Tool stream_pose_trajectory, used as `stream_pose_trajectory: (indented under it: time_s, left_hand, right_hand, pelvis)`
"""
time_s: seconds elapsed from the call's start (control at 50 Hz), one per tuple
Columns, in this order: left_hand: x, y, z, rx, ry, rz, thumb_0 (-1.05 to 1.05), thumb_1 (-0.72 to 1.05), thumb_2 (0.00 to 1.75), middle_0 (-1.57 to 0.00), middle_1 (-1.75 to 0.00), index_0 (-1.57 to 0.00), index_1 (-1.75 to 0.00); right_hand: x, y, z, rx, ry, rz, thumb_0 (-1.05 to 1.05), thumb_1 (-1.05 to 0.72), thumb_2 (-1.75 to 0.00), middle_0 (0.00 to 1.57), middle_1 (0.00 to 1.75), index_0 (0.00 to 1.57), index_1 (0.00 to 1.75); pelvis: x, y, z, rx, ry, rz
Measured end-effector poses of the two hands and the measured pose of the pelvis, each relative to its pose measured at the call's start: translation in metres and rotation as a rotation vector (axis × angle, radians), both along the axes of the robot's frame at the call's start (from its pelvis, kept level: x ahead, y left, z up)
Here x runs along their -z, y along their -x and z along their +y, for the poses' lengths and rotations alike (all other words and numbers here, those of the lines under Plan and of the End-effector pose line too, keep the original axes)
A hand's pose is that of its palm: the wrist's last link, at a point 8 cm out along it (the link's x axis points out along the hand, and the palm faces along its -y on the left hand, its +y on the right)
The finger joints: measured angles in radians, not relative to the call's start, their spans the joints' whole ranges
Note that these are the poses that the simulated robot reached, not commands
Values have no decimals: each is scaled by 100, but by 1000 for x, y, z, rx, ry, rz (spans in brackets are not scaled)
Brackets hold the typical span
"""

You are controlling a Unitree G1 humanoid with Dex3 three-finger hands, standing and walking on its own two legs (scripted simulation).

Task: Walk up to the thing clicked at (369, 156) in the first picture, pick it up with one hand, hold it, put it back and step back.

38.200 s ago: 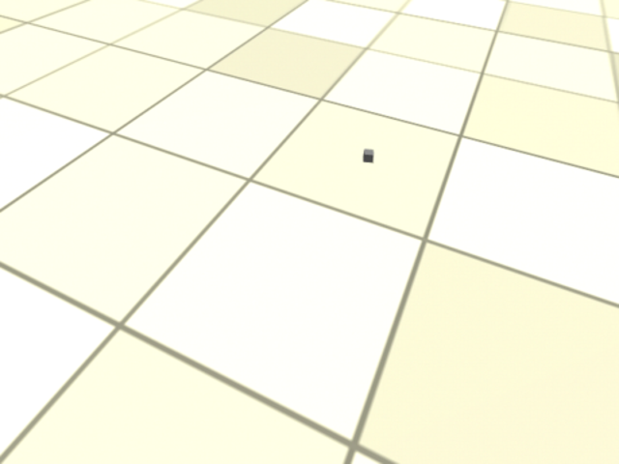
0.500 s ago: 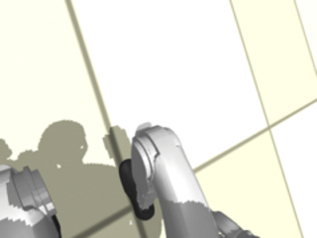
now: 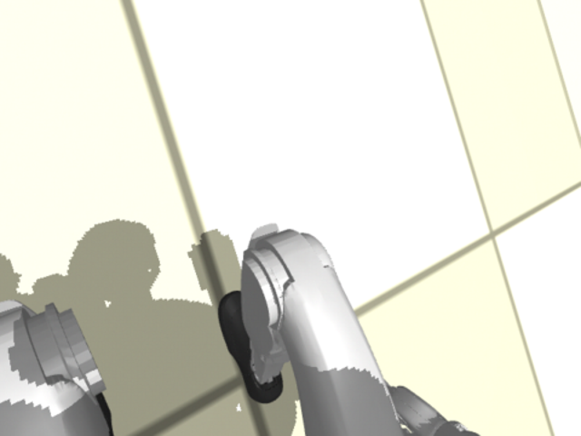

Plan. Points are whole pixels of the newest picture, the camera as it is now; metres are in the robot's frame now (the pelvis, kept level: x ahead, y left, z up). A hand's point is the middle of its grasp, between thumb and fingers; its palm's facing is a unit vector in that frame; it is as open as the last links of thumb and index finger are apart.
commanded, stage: open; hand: left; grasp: from above
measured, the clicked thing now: out of the picture +0.44 +0.39 -0.28
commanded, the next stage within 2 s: withdraw in 0.20 s
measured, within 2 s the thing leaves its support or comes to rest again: neither
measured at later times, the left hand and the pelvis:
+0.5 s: hand out of the picture +0.44 +0.37 -0.23, palm faces -0.32 -0.22 -0.92, open 12.7 cm; pelvis +0.00 +0.00 +0.01, yaw +0 degrees
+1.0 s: hand out of the picture +0.40 +0.38 -0.06, palm faces -0.45 -0.13 -0.88, open 12.9 cm; pelvis -0.01 -0.01 +0.06, yaw +7 degrees
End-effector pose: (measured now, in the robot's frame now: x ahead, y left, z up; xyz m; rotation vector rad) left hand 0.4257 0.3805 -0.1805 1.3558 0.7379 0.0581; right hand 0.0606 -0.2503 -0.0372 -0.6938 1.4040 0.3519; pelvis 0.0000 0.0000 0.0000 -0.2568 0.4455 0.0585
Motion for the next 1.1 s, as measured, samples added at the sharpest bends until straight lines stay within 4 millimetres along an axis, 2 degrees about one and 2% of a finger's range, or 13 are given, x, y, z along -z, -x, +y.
stream_pose_trajectory:
  time_s: [0.26, 0.46, 0.52, 0.6, 0.76, 0.86, 0.98, 1.1]
  left_hand:
    - [-1, 0, -4, 15, -3, -3, 0, -25, 81, -36, -72, -33, -74]
    - [-5, -10, -5, 21, -15, -38, 0, -27, 82, -32, -75, -31, -76]
    - [-19, -18, -3, 48, -28, -79, 0, -28, 82, -31, -76, -30, -77]
    - [-51, -24, 2, 103, -57, -116, 0, -30, 83, -29, -78, -27, -78]
    - [-128, -9, 21, 151, -98, -28, 0, -33, 86, -26, -81, -24, -81]
    - [-163, 4, 15, 192, -72, 28, 0, -33, 86, -26, -81, -25, -82]
    - [-175, 14, 0, 245, -23, 39, 0, -31, 85, -28, -79, -26, -81]
    - [-159, 15, -5, 271, -15, 37, 0, -28, 84, -30, -77, -28, -79]
  right_hand:
    - [-1, 5, -2, -3, 4, 11, 0, -89, -90, 20, 31, 21, 30]
    - [-4, 5, -5, 8, 15, 16, 0, -89, -90, 20, 30, 21, 30]
    - [-3, 2, -6, 24, 13, 14, 0, -90, -90, 20, 30, 21, 30]
    - [2, -10, -7, 72, 2, -10, 0, -90, -90, 20, 30, 21, 30]
    - [12, -53, -6, 156, -49, -124, 0, -90, -90, 20, 30, 21, 30]
    - [7, -73, -3, 179, -61, -178, 0, -91, -91, 20, 30, 21, 30]
    - [-5, -77, -8, 186, -29, -196, 0, -90, -90, 20, 30, 21, 30]
    - [-7, -61, -18, 187, 30, -181, 0, -90, -90, 20, 30, 21, 30]
  pelvis:
    - [-2, 2, -2, 3, -5, -4]
    - [-4, 0, -3, 2, -5, 7]
    - [-6, -1, -3, 1, -4, 26]
    - [-10, -5, -4, -7, -8, 61]
    - [-27, -3, -3, -45, -39, 102]
    - [-45, 2, -5, -66, -60, 111]
    - [-58, 7, -9, -77, -76, 117]
    - [-53, 12, -11, -75, -81, 104]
